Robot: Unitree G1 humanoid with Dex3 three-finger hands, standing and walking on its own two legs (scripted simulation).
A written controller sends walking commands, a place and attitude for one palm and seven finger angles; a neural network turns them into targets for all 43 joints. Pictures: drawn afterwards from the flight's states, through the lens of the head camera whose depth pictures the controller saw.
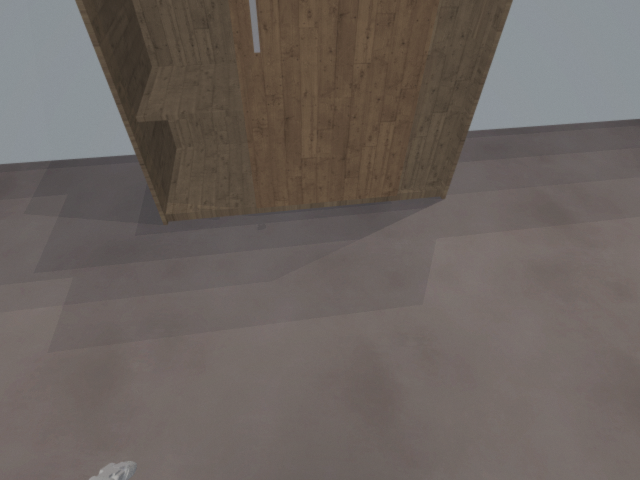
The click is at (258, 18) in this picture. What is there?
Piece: wardrobe's sliding door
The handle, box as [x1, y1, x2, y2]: [249, 0, 259, 52]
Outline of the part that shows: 249,0 254,52 259,52 255,0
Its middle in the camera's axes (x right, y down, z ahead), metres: -0.20 -0.71 +1.10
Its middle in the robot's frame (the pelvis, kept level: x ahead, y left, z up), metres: +1.30 +0.28 +0.15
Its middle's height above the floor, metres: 0.92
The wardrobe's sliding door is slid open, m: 0.40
